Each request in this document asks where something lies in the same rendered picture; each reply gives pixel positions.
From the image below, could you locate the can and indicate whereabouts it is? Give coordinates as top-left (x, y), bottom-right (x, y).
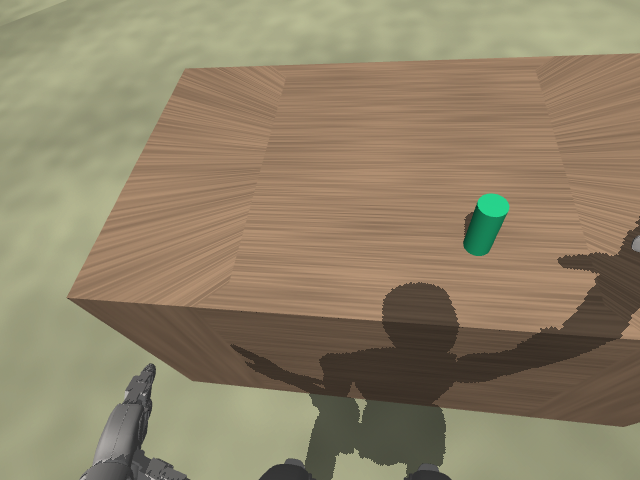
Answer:
top-left (463, 194), bottom-right (509, 256)

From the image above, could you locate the left robot hand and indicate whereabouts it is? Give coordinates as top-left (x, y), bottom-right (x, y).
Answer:
top-left (92, 363), bottom-right (190, 480)

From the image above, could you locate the left robot arm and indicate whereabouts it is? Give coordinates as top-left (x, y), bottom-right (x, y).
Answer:
top-left (79, 462), bottom-right (134, 480)

